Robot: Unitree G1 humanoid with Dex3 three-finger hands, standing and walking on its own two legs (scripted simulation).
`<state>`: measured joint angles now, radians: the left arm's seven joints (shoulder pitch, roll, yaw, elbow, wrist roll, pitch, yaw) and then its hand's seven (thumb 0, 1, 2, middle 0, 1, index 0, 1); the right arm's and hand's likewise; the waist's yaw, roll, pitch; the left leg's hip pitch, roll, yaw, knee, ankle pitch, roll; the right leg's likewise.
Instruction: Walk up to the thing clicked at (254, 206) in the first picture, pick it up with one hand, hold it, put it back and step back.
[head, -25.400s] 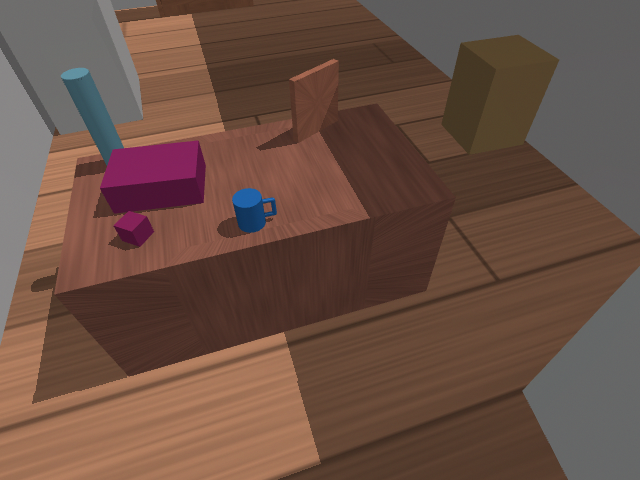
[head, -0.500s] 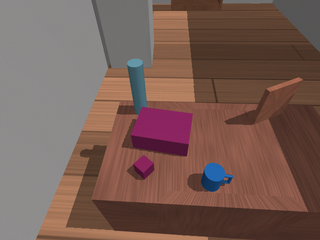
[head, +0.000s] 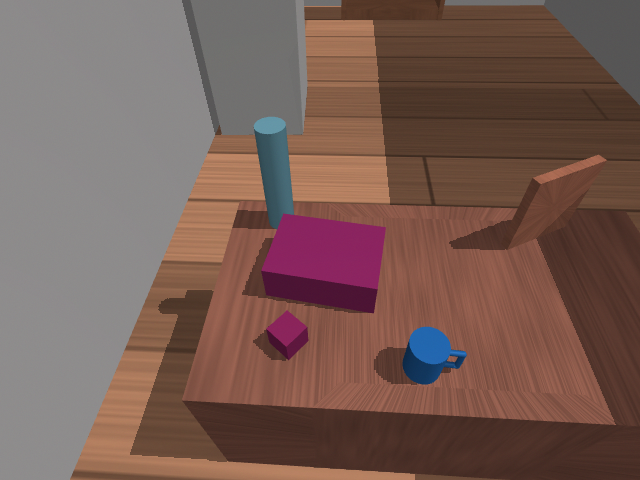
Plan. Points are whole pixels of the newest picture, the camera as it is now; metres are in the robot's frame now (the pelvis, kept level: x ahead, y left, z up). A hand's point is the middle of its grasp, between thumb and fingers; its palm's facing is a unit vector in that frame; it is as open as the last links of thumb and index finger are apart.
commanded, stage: stand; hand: right
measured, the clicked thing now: (434, 357) +0.41 -0.20 -0.26
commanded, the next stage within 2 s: step back in 0.52 s
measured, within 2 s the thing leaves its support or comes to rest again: neither
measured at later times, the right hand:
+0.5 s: hand out of the picture +0.06 -0.25 -0.16, palm faces -0.03 +0.94 -0.34, open 7.4 cm
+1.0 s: hand out of the picture -0.04 -0.22 -0.15, palm faces -0.02 +0.90 -0.44, open 7.4 cm
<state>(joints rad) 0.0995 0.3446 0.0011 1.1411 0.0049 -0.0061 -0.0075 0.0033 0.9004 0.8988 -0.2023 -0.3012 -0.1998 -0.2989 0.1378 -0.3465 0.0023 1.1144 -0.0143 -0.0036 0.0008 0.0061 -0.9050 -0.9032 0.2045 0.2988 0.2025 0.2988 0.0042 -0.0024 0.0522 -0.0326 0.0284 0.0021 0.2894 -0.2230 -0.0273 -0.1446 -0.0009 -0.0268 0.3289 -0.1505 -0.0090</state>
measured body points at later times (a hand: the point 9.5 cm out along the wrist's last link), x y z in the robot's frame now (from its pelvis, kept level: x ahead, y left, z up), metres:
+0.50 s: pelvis +0.00 +0.00 +0.00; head +0.01 +0.00 +0.45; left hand +0.07 +0.30 -0.13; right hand +0.07 -0.30 -0.13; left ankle -0.04 +0.14 -0.75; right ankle +0.02 -0.11 -0.75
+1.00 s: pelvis -0.09 +0.06 -0.01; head -0.01 +0.09 +0.43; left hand +0.05 +0.37 -0.16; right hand -0.04 -0.26 -0.12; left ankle -0.08 +0.16 -0.75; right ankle -0.12 -0.09 -0.66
